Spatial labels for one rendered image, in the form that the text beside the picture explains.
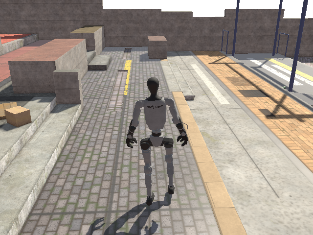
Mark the robot right hand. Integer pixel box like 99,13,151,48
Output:
177,134,188,146

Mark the robot right upper arm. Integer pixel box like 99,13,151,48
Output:
164,98,180,124

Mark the robot right foot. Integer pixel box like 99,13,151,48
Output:
168,185,175,194

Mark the robot left hand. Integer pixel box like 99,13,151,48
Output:
126,137,137,148

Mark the robot left upper arm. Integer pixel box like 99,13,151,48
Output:
131,99,144,127

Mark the robot right forearm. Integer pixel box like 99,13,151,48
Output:
176,117,186,136

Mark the robot left forearm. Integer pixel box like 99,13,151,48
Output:
127,119,136,139

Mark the left robot thigh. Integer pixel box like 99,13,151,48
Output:
140,138,153,174

